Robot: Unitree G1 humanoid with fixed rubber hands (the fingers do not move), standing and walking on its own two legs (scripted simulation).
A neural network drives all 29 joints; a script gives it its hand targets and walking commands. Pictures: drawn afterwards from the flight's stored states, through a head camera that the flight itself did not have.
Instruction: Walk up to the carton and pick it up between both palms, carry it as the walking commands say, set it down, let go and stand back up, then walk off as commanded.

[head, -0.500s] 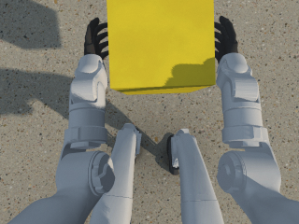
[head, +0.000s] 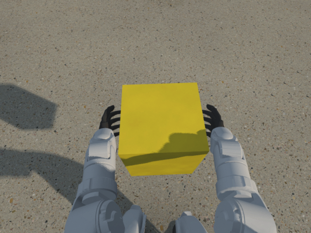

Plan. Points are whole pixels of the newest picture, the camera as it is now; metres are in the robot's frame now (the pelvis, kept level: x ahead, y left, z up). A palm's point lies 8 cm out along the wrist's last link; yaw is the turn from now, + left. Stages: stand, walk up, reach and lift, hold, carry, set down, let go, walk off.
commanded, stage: reach and lift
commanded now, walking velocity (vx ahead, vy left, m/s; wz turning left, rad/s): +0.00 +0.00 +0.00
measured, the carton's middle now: (160, 133) +0.41 +0.02 -0.08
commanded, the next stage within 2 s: none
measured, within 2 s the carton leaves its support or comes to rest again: neither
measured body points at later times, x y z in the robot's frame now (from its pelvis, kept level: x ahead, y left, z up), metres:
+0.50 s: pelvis +0.04 +0.00 +0.05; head +0.11 +0.00 +0.50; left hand +0.37 +0.16 +0.03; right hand +0.38 -0.14 +0.03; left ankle +0.08 +0.12 -0.67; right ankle +0.05 -0.11 -0.67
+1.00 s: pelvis +0.04 +0.00 +0.07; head +0.03 +0.00 +0.52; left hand +0.34 +0.17 +0.10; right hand +0.36 -0.13 +0.09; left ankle +0.08 +0.12 -0.67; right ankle +0.05 -0.11 -0.67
